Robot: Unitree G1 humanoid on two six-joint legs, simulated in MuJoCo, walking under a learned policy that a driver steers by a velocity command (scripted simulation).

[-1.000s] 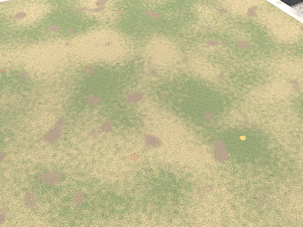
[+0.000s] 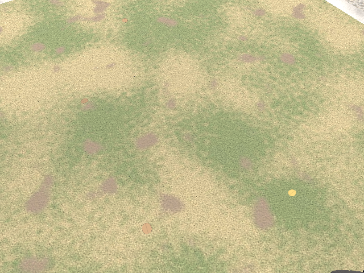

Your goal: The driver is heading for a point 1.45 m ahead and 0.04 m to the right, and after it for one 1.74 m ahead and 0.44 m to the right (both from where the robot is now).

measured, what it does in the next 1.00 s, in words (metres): walks ahead: right foot, then left foot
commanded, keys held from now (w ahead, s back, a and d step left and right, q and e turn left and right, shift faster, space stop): w+q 0.12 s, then w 0.28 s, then w+e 0.60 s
